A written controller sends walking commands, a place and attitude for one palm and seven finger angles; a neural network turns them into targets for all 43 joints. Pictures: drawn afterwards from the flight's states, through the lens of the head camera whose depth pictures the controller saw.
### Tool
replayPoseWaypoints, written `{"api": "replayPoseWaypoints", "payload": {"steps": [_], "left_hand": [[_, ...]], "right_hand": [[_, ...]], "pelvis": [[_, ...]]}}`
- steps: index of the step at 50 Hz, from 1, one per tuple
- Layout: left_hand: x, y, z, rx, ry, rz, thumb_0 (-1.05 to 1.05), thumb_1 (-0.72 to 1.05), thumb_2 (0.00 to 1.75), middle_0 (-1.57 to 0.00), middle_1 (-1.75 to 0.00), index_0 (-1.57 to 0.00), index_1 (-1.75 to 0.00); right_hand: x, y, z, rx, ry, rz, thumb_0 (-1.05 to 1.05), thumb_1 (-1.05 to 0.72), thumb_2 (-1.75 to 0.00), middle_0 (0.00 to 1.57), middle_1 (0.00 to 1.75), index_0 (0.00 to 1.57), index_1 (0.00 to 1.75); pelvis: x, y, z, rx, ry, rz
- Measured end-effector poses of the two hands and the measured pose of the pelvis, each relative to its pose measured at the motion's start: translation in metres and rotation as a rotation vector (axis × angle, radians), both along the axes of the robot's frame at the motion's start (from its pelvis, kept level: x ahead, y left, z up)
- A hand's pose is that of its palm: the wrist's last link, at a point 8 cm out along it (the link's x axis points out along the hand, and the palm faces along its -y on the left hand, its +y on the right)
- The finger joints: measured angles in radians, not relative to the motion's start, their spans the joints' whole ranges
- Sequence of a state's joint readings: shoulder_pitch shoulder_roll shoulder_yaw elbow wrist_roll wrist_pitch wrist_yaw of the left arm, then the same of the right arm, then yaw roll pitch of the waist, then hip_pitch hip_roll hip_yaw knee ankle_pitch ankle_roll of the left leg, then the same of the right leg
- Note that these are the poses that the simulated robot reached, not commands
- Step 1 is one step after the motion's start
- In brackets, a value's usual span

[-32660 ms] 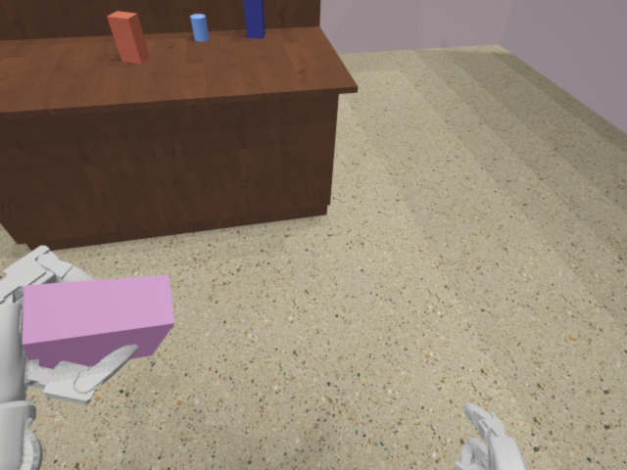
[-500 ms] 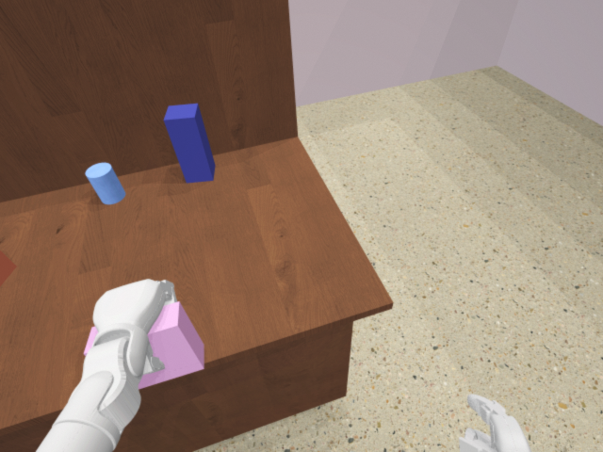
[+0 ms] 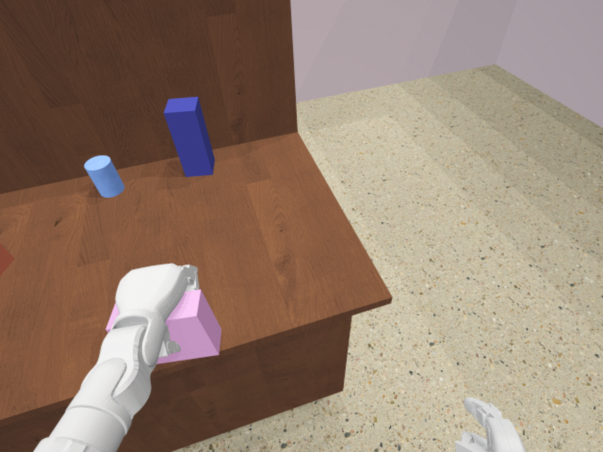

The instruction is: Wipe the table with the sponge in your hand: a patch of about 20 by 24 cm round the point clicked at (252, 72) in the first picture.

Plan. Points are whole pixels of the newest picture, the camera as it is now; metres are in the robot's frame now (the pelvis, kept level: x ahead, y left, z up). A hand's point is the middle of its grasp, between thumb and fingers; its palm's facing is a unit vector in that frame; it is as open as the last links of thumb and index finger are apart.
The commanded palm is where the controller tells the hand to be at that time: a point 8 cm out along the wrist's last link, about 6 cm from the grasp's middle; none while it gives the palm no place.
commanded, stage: lower the sponge onto the table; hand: left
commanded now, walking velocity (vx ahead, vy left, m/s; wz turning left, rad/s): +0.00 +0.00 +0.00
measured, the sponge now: (173, 335) +0.29 +0.24 -0.04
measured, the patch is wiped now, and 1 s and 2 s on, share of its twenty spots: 0.00 0.05 0.35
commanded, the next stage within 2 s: wipe forward along the first lane in 1.18 s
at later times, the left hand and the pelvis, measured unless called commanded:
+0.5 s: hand (152, 298) +0.31 +0.26 +0.02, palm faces +0.00 -0.05 -1.00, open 8.9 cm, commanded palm +0.29 +0.27 +0.07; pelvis +0.00 -0.01 +0.00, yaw +0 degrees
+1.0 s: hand (152, 311) +0.31 +0.27 -0.01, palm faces -0.07 -0.07 -1.00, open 9.0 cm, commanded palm +0.28 +0.27 +0.05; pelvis +0.00 +0.00 -0.01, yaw -1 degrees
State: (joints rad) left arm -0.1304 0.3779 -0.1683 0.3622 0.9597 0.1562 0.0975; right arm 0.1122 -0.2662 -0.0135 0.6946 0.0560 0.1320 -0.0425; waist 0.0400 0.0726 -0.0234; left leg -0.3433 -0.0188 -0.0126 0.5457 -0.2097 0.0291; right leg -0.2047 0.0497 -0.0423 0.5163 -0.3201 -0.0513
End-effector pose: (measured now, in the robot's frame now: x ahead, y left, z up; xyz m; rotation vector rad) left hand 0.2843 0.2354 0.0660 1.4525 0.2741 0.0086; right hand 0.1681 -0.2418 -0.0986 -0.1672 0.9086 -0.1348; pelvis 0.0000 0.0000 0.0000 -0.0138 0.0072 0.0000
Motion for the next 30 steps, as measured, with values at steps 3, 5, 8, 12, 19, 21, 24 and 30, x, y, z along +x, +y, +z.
{"api": "replayPoseWaypoints", "payload": {"steps": [3, 5, 8, 12, 19, 21, 24, 30], "left_hand": [[0.004, -0.003, 0.016, 0.036, -0.138, -0.038, 0.0, -0.44, 1.02, -0.88, -1.47, -0.88, -1.47], [0.008, 0.006, 0.029, 0.06, -0.212, 0.019, 0.0, -0.44, 1.02, -0.88, -1.47, -0.88, -1.47], [0.012, 0.029, 0.04, 0.097, -0.247, 0.173, 0.0, -0.44, 1.02, -0.88, -1.47, -0.88, -1.48], [0.006, 0.05, 0.025, 0.138, -0.097, 0.354, 0.0, -0.44, 1.02, -0.88, -1.48, -0.88, -1.48], [-0.002, 0.028, -0.018, 0.035, 0.091, 0.175, 0.0, -0.44, 1.03, -0.88, -1.48, -0.87, -1.48], [0.0, 0.02, -0.01, 0.044, 0.015, 0.075, 0.0, -0.44, 1.03, -0.88, -1.48, -0.87, -1.47], [0.005, 0.017, 0.007, 0.073, -0.119, 0.022, 0.0, -0.44, 1.03, -0.88, -1.48, -0.88, -1.47], [0.009, 0.042, 0.011, 0.108, -0.157, 0.248, 0.0, -0.44, 1.03, -0.88, -1.48, -0.87, -1.47]], "right_hand": [[-0.007, -0.005, -0.004, -0.007, 0.024, -0.012, 0.01, -0.9, -0.9, 0.2, 0.3, 0.2, 0.3], [-0.012, -0.007, -0.008, 0.004, 0.044, -0.025, 0.01, -0.9, -0.9, 0.19, 0.3, 0.2, 0.3], [-0.016, -0.008, -0.013, 0.034, 0.068, -0.041, 0.01, -0.9, -0.9, 0.19, 0.3, 0.2, 0.3], [-0.016, -0.009, -0.014, 0.066, 0.082, -0.054, 0.01, -0.9, -0.9, 0.19, 0.3, 0.2, 0.3], [-0.007, -0.016, -0.004, -0.001, 0.037, -0.033, 0.01, -0.9, -0.9, 0.2, 0.3, 0.2, 0.3], [-0.004, -0.018, -0.003, -0.022, 0.025, -0.027, 0.01, -0.9, -0.9, 0.2, 0.3, 0.2, 0.3], [-0.003, -0.019, -0.006, -0.023, 0.022, -0.029, 0.01, -0.9, -0.9, 0.19, 0.3, 0.2, 0.3], [-0.005, -0.012, -0.014, 0.04, 0.052, -0.043, 0.01, -0.9, -0.9, 0.19, 0.3, 0.2, 0.3]], "pelvis": [[0.0, -0.001, -0.002, 0.001, 0.007, -0.011], [0.0, -0.002, -0.002, 0.002, 0.011, -0.017], [0.001, -0.003, -0.001, 0.005, 0.019, -0.022], [0.003, -0.005, 0.001, 0.008, 0.021, -0.016], [0.004, -0.008, 0.0, 0.001, 0.017, 0.004], [0.004, -0.008, -0.002, -0.001, 0.021, 0.001], [0.005, -0.006, -0.004, -0.003, 0.031, -0.005], [0.005, -0.005, -0.004, 0.002, 0.052, -0.012]]}}
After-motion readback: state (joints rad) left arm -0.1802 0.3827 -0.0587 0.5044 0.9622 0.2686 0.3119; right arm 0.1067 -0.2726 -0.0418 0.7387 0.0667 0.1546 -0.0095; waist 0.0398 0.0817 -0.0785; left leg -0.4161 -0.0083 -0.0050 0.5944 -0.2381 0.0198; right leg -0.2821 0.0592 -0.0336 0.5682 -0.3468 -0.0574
